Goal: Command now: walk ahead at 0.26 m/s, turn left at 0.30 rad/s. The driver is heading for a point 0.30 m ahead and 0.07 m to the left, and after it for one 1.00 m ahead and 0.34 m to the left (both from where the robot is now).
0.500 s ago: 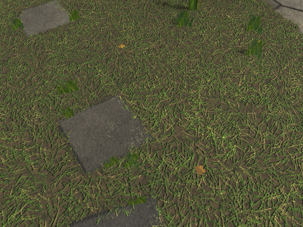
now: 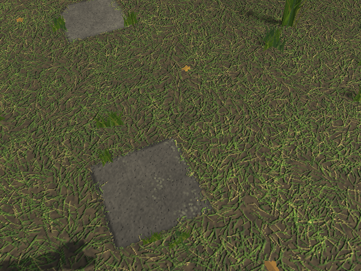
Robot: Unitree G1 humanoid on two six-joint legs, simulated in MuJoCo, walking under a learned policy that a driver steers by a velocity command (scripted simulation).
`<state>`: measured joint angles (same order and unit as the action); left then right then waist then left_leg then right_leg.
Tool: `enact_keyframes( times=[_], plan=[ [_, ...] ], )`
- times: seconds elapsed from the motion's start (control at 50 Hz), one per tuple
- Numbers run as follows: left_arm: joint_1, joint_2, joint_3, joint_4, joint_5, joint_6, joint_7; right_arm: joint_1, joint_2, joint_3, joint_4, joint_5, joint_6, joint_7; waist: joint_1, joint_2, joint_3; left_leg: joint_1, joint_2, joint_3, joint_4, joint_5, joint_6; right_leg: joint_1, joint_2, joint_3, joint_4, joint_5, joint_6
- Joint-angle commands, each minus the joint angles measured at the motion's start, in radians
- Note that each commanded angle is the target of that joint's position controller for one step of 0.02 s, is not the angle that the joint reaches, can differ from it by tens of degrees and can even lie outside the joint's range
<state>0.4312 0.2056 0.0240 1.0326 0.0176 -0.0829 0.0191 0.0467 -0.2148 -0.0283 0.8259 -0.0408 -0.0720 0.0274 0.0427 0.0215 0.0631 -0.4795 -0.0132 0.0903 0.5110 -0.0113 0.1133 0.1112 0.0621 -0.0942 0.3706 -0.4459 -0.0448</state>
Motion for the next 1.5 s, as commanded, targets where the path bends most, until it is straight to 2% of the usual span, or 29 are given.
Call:
enact_keyframes(
  times=[0.02, 0.04, 0.06, 0.1, 0.12, 0.2, 0.32, 0.48, 0.54, 0.56, 0.58, 0.6, 0.62, 0.64, 0.7, 0.8, 0.96, 1.0, 1.04, 1.06, 1.08, 1.1, 1.14, 1.18, 1.24, 1.32, 1.36, 1.44, 1.5],
  plan=[
    [0.070, 0.076, 0.014, -0.091, -0.023, -0.006, 0.014, 0.403, -0.270, -0.076, 0.064, -0.026, -0.015, -0.020, -0.118, 0.171, -0.342, 0.758, 0.338, -0.389, 0.102, 0.859, 0.195, -0.476, -0.032, -0.048, 0.862, 0.062, 0.007],
    [0.102, 0.115, 0.025, -0.090, -0.037, 0.004, 0.014, 0.406, -0.274, -0.082, 0.053, 0.039, -0.001, -0.013, -0.116, 0.179, -0.509, 0.863, 0.440, -0.659, 0.002, 0.983, 0.340, -0.623, 0.042, 0.090, 1.076, -0.165, 0.026],
    [0.028, 0.144, 0.031, -0.105, -0.012, 0.012, 0.012, 0.300, -0.240, -0.079, 0.022, 0.055, 0.011, -0.016, -0.090, 0.040, -0.398, 0.723, 0.388, -0.552, -0.044, 0.820, 0.312, -0.666, -0.036, 0.144, 1.087, -0.060, 0.027],
    [-0.104, 0.126, 0.030, -0.143, 0.007, 0.018, 0.006, 0.191, -0.141, -0.052, 0.009, 0.046, 0.025, -0.026, -0.055, -0.031, -0.153, 0.440, 0.283, -0.415, -0.145, 0.624, 0.233, -0.681, -0.093, 0.141, 0.962, 0.022, 0.037],
    [-0.110, 0.126, 0.032, -0.155, 0.020, 0.037, 0.004, 0.195, -0.128, -0.048, 0.015, 0.050, 0.030, -0.031, -0.035, -0.031, -0.117, 0.341, 0.243, -0.374, -0.176, 0.579, 0.202, -0.633, -0.107, 0.143, 0.897, 0.035, 0.045],
    [-0.086, 0.091, 0.027, -0.168, 0.018, 0.091, 0.007, 0.189, -0.175, -0.061, 0.004, 0.027, 0.036, -0.025, 0.001, 0.001, -0.153, 0.207, 0.182, -0.328, -0.205, 0.449, 0.174, -0.543, -0.089, 0.122, 0.771, 0.068, 0.072],
    [-0.251, 0.125, 0.038, -0.237, 0.014, 0.117, 0.015, 0.222, -0.200, -0.078, -0.018, 0.025, 0.072, -0.029, -0.055, 0.064, -0.120, 0.205, 0.143, -0.443, -0.267, -0.129, 0.124, -0.633, -0.092, 0.147, 0.609, 0.140, 0.098],
    [-0.303, 0.133, 0.029, -0.292, -0.007, 0.093, 0.022, 0.251, -0.213, -0.096, -0.037, 0.013, 0.099, -0.028, -0.085, 0.099, -0.126, 0.275, 0.127, -0.599, -0.238, -0.335, 0.122, -0.541, -0.026, 0.160, 0.375, 0.017, 0.071],
    [-0.186, 0.123, 0.023, -0.278, -0.014, 0.069, 0.024, 0.170, -0.207, -0.099, -0.061, 0.018, 0.110, -0.020, 0.002, 0.093, -0.086, 0.102, 0.059, -0.622, -0.223, -0.561, 0.071, -0.271, 0.010, 0.143, 0.066, 0.040, 0.025],
    [-0.126, 0.159, 0.032, -0.263, -0.009, 0.059, 0.034, 0.150, -0.179, -0.093, -0.076, 0.029, 0.108, -0.025, 0.032, 0.034, -0.064, -0.030, -0.010, -0.565, -0.155, -0.644, 0.007, -0.129, -0.054, 0.196, -0.081, 0.044, 0.001],
    [-0.089, 0.248, 0.049, -0.269, 0.001, 0.055, 0.046, 0.208, -0.090, -0.074, -0.085, 0.038, 0.100, -0.030, 0.007, -0.183, -0.103, -0.142, -0.112, -0.370, 0.168, -0.674, -0.051, -0.013, -0.319, 0.453, -0.194, -0.186, -0.037],
    [-0.150, 0.337, 0.072, -0.284, 0.027, 0.056, 0.045, 0.144, -0.130, -0.077, -0.114, 0.025, 0.086, -0.028, 0.010, -0.258, -0.012, -0.321, -0.179, -0.232, 0.319, -0.529, -0.067, -0.108, -0.470, 0.743, -0.301, -0.304, -0.126],
    [-0.188, 0.269, 0.062, -0.282, 0.026, 0.053, 0.041, 0.113, -0.202, -0.090, -0.115, -0.001, 0.078, -0.020, -0.031, -0.106, 0.045, -0.298, -0.066, -0.269, 0.399, -0.403, -0.070, -0.176, -0.438, 0.652, -0.271, -0.256, -0.131],
    [-0.219, 0.214, 0.048, -0.289, 0.010, 0.046, 0.034, 0.148, -0.198, -0.093, -0.095, 0.000, 0.074, -0.004, -0.057, -0.097, 0.034, -0.262, -0.062, -0.255, 0.431, -0.337, -0.081, -0.187, -0.376, 0.551, -0.260, -0.170, -0.107],
    [-0.201, 0.176, 0.039, -0.289, 0.001, 0.023, 0.019, 0.195, -0.168, -0.084, -0.067, -0.001, 0.080, 0.025, -0.055, -0.143, 0.007, -0.260, -0.030, -0.195, 0.578, -0.243, -0.112, -0.149, -0.280, 0.322, -0.252, 0.067, -0.079],
    [-0.033, 0.173, 0.047, -0.231, 0.008, 0.002, -0.007, 0.052, -0.138, -0.065, -0.118, 0.001, 0.084, 0.046, 0.019, -0.123, 0.032, -0.362, 0.009, -0.171, 0.557, -0.176, -0.128, -0.055, -0.281, 0.198, -0.233, 0.324, -0.087],
    [0.067, 0.181, 0.042, -0.137, 0.003, -0.002, -0.014, -0.135, -0.081, -0.017, -0.183, -0.005, 0.063, 0.054, 0.048, -0.164, 0.056, -0.148, -0.001, 0.007, 0.130, -0.193, -0.064, -0.046, -0.300, 0.073, -0.182, 0.704, -0.100],
    [0.071, 0.201, 0.043, -0.111, 0.001, 0.004, -0.011, -0.073, -0.096, -0.019, -0.167, -0.005, 0.055, 0.039, -0.003, -0.179, 0.016, 0.012, -0.048, 0.045, 0.068, -0.246, -0.011, -0.041, -0.315, 0.048, -0.074, 1.034, -0.095],
    [0.050, 0.212, 0.039, -0.098, -0.014, 0.011, -0.007, 0.212, -0.140, -0.040, -0.071, -0.011, 0.034, 0.015, -0.146, -0.146, -0.150, 0.392, -0.077, 0.027, -0.045, -0.155, 0.047, -0.124, -0.285, -0.008, 0.240, 1.156, -0.064],
    [0.030, 0.174, 0.024, -0.134, -0.019, 0.008, -0.010, 0.385, -0.213, -0.061, -0.029, -0.030, 0.027, -0.003, -0.215, -0.066, -0.277, 0.676, 0.120, -0.185, -0.066, -0.285, 0.090, -0.342, -0.253, -0.024, 0.502, 0.796, -0.045],
    [0.098, 0.052, 0.000, -0.181, -0.031, 0.007, -0.029, 0.421, -0.312, -0.081, -0.021, -0.023, 0.027, -0.015, -0.154, 0.205, -0.398, 0.922, 0.445, -0.702, -0.143, -0.273, 0.209, -0.701, -0.071, -0.022, 0.848, -0.073, -0.004],
    [0.003, 0.192, 0.041, -0.174, -0.010, 0.010, -0.019, 0.407, -0.293, -0.083, -0.022, 0.016, 0.033, -0.020, -0.185, 0.051, -0.354, 0.823, 0.415, -0.733, -0.190, -0.186, 0.201, -0.750, -0.082, 0.132, 0.932, -0.039, -0.022],
    [-0.060, 0.149, 0.034, -0.191, -0.016, -0.004, -0.027, 0.260, -0.184, -0.051, -0.013, 0.019, 0.024, -0.018, -0.096, 0.021, -0.116, 0.559, 0.309, -0.440, -0.237, 0.001, 0.140, -0.746, -0.154, 0.131, 0.846, 0.110, -0.033],
    [-0.007, 0.117, 0.031, -0.158, 0.011, 0.024, -0.036, 0.197, -0.122, -0.030, -0.008, 0.027, 0.011, -0.019, -0.027, 0.036, -0.056, 0.413, 0.213, -0.294, -0.299, 0.042, 0.080, -0.654, -0.181, 0.115, 0.767, 0.156, -0.015],
    [-0.010, 0.094, 0.033, -0.155, 0.020, 0.051, -0.053, 0.238, -0.133, -0.031, 0.024, 0.034, -0.015, -0.019, -0.003, 0.053, -0.030, 0.363, 0.205, -0.229, -0.357, 0.105, 0.106, -0.660, -0.175, 0.091, 0.730, 0.185, 0.008],
    [-0.182, 0.094, 0.035, -0.205, 0.008, 0.055, -0.062, 0.302, -0.127, -0.028, 0.062, 0.024, -0.026, -0.022, -0.037, 0.043, 0.037, 0.377, 0.189, -0.127, -0.411, 0.129, 0.076, -0.793, -0.170, 0.107, 0.620, 0.334, 0.019],
    [-0.227, 0.073, 0.027, -0.220, 0.005, 0.048, -0.062, 0.295, -0.113, -0.018, 0.071, 0.024, -0.030, -0.025, -0.033, 0.035, 0.053, 0.362, 0.171, -0.040, -0.379, 0.357, 0.049, -0.751, -0.136, 0.090, 0.495, 0.408, 0.017],
    [-0.323, 0.053, 0.008, -0.250, 0.012, 0.040, -0.063, 0.332, -0.123, -0.009, 0.100, 0.033, -0.030, -0.047, -0.063, 0.042, 0.026, 0.420, 0.175, 0.039, -0.296, 0.586, 0.002, -0.632, -0.079, -0.012, 0.288, 0.514, -0.010],
    [-0.204, 0.095, 0.020, -0.226, 0.023, 0.036, -0.058, 0.311, -0.169, -0.021, 0.104, 0.030, -0.017, -0.072, -0.011, 0.078, -0.048, 0.508, 0.198, 0.051, -0.076, 0.835, -0.029, -0.513, -0.006, -0.036, 0.246, 0.388, -0.056]
  ],
)
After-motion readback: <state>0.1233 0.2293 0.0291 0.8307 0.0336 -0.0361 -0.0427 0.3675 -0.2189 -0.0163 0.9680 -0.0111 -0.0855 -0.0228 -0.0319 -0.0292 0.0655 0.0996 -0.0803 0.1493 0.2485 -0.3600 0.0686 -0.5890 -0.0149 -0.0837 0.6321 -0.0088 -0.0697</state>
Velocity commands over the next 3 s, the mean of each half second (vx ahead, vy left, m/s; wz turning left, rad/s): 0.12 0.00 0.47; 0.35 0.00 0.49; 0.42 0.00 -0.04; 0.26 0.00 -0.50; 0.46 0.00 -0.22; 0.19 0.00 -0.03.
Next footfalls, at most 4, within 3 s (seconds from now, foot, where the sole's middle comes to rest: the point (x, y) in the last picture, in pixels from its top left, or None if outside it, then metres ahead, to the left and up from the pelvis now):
0.56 right None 0.18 -0.11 -0.76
1.04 left None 0.33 0.21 -0.76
1.56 right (136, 212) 0.65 0.23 -0.76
2.12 left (86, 210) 0.65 0.42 -0.76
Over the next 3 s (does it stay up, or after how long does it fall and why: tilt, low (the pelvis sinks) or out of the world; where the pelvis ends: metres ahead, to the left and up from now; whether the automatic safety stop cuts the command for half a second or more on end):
stays up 0.92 0.32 0.02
